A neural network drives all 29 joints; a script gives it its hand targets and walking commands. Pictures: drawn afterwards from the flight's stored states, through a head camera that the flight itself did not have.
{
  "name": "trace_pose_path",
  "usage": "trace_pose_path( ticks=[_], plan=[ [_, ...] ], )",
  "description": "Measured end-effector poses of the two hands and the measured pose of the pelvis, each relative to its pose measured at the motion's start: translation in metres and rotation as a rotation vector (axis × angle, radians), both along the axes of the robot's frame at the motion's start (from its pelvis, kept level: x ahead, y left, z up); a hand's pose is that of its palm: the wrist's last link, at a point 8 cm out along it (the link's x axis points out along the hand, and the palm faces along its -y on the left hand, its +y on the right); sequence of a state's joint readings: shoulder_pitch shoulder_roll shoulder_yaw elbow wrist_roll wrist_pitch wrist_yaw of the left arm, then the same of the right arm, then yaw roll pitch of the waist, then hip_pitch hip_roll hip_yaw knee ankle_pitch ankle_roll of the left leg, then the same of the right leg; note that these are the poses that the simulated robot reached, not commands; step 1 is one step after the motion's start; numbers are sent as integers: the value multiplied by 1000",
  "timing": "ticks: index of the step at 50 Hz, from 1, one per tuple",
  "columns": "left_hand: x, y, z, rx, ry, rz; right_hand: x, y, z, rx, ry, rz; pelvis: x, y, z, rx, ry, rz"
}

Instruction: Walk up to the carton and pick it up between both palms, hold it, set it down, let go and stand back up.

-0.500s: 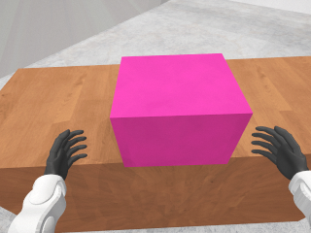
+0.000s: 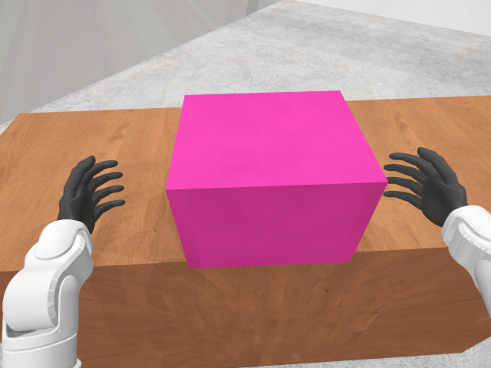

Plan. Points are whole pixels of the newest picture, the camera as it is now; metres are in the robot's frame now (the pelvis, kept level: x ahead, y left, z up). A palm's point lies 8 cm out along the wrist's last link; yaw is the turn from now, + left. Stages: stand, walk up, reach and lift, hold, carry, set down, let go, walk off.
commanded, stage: reach and lift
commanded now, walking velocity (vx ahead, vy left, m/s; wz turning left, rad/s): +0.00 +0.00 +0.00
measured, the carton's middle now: (266, 177) +0.43 -0.02 +0.10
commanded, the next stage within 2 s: none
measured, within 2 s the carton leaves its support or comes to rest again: neither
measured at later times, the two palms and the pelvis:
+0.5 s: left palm (75, 161) +0.35 +0.25 +0.21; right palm (439, 138) +0.38 -0.26 +0.21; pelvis -0.01 +0.00 +0.00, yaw +1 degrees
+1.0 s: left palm (83, 116) +0.41 +0.25 +0.24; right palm (446, 96) +0.43 -0.27 +0.25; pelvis +0.00 +0.00 +0.00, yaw +2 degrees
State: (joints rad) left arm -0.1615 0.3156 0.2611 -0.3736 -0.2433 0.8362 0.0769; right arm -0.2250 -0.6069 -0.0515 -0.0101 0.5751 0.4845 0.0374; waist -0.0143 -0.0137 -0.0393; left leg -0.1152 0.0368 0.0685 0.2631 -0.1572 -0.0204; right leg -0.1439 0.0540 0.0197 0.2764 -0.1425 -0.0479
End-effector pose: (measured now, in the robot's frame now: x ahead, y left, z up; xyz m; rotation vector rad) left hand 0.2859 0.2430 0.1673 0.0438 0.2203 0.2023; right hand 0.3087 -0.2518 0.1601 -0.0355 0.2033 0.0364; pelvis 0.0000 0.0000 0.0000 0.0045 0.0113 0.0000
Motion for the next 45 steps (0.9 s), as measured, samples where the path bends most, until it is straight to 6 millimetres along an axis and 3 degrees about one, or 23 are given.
trace_pose_path(
  ticks=[14,24,34,45],
  plan=[
    [36,5,18,-27,37,33,42,-7,28,25,4,-19,-14,-1,-2,2,43,1],
    [59,9,42,-21,13,42,73,-7,52,41,4,-25,-9,-3,-2,-1,65,16],
    [80,17,44,-13,41,46,98,-2,58,33,15,-27,-3,-2,-3,-8,88,29],
    [114,7,87,-20,-10,19,123,-13,101,43,-23,-74,-3,1,-3,-15,123,35]
  ],
)
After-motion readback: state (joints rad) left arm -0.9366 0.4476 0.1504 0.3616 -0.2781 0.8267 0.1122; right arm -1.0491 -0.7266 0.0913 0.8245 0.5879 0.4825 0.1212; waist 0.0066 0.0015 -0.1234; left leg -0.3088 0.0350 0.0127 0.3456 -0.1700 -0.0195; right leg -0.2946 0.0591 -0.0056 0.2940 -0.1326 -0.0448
